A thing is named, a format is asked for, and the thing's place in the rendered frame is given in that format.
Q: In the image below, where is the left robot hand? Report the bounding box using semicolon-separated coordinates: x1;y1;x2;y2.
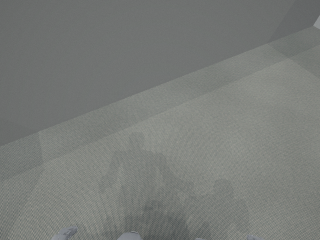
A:
51;226;78;240

